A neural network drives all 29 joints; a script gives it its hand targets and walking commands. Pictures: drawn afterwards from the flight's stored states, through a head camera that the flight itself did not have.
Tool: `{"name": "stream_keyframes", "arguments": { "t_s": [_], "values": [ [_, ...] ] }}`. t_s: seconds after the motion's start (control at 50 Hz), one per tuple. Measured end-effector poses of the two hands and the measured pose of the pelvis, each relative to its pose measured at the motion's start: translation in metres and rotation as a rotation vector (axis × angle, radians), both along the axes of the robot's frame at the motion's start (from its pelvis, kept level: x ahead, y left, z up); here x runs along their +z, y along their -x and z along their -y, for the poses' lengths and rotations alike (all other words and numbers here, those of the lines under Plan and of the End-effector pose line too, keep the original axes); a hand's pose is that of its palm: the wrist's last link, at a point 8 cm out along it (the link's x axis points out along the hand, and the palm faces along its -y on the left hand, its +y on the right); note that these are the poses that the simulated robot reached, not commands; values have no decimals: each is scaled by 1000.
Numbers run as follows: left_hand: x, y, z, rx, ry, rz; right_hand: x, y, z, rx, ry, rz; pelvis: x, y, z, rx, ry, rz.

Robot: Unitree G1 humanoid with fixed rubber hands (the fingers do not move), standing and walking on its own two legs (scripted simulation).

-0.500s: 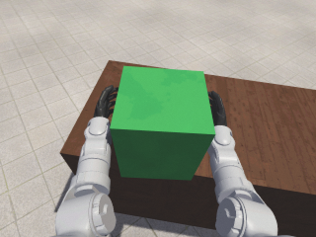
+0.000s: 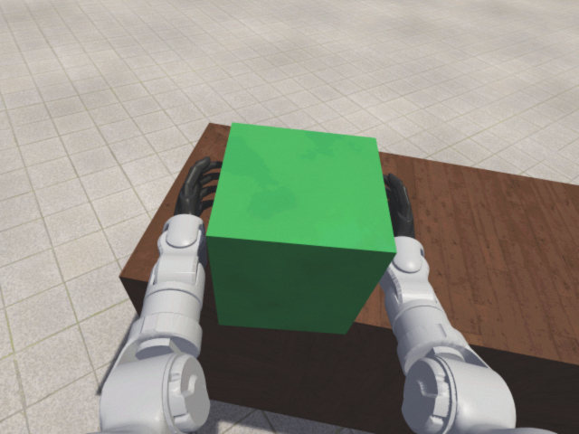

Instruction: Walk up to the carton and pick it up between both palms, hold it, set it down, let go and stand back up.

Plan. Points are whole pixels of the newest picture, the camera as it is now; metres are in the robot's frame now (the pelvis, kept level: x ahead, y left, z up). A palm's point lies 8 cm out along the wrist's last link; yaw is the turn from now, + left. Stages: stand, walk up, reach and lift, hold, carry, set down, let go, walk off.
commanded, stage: reach and lift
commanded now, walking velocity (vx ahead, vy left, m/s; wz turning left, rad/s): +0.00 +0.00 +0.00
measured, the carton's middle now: (293, 236) +0.39 +0.01 +0.05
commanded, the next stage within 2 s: none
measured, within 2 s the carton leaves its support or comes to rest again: neither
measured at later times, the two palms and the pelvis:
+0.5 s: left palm (184, 195) +0.39 +0.16 +0.14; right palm (406, 211) +0.38 -0.14 +0.14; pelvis +0.00 +0.00 +0.00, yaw +1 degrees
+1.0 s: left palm (172, 180) +0.36 +0.16 +0.19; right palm (417, 197) +0.36 -0.14 +0.18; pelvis -0.01 +0.00 +0.00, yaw +1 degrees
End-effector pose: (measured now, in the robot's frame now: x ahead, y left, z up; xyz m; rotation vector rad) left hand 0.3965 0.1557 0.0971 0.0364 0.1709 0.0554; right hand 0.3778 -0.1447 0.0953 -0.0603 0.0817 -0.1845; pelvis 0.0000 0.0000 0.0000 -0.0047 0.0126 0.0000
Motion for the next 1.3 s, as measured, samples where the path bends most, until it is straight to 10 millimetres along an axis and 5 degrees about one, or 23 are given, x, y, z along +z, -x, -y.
{"name": "stream_keyframes", "arguments": {
  "t_s": [0.88, 1.3],
  "values": [
    [83, 26, -5, 41, -44, 24, 75, 12, -4, 42, -39, 30, -2, 10, 0, 17, -1, 132],
    [104, 39, -10, 62, -46, 4, 97, 19, -9, 60, -57, 16, -3, 20, -4, 11, 2, 144]
  ]
}}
